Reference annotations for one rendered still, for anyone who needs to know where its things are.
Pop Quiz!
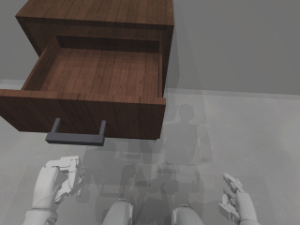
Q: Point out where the right robot shin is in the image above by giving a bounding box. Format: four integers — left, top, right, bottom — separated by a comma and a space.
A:
178, 204, 188, 208

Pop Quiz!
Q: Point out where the drawer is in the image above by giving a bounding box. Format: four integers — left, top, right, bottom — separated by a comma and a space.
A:
0, 33, 166, 139

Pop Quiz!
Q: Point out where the handle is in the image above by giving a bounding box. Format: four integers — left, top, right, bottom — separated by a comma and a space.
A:
45, 117, 107, 146

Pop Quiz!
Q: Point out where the left robot thigh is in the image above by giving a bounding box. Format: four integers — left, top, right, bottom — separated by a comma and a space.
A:
102, 202, 133, 225

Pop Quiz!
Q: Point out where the robot left hand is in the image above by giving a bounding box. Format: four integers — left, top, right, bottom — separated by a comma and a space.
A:
32, 156, 86, 212

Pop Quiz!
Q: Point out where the robot right hand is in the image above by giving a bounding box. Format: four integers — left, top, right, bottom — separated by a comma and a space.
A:
219, 173, 258, 225

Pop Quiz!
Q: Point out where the cabinet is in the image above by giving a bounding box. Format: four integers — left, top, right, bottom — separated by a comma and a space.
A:
15, 0, 174, 141

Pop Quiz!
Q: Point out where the robot left forearm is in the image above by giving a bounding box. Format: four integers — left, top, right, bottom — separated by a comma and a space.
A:
22, 208, 58, 225

